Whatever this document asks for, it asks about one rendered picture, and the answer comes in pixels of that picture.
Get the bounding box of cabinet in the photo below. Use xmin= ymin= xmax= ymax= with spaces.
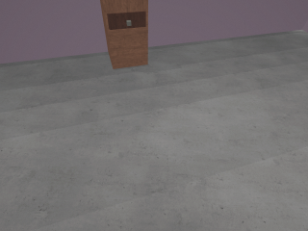
xmin=100 ymin=0 xmax=148 ymax=69

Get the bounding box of drawer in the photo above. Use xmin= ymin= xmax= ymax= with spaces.
xmin=107 ymin=11 xmax=146 ymax=30

